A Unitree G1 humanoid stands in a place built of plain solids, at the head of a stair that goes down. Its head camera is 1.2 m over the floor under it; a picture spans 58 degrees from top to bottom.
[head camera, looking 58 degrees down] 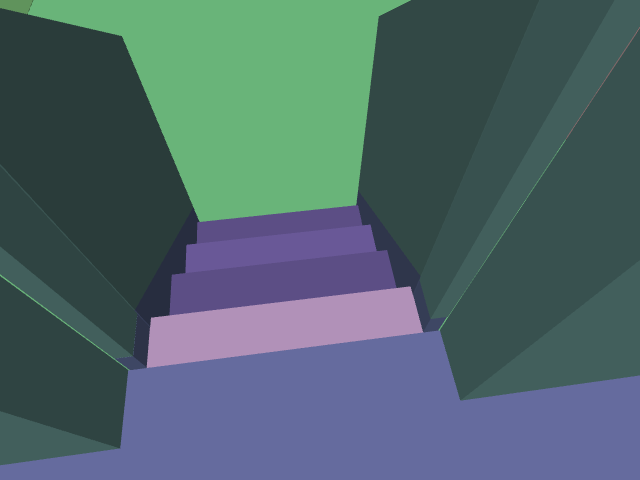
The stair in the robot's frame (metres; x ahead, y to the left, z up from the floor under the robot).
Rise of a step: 0.17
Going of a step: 0.23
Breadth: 0.79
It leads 7 degrees to the left of straight ahead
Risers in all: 4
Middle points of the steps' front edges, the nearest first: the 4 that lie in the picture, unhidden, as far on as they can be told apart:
0.53 0.11 0.00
0.76 0.14 -0.17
0.99 0.17 -0.34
1.22 0.20 -0.51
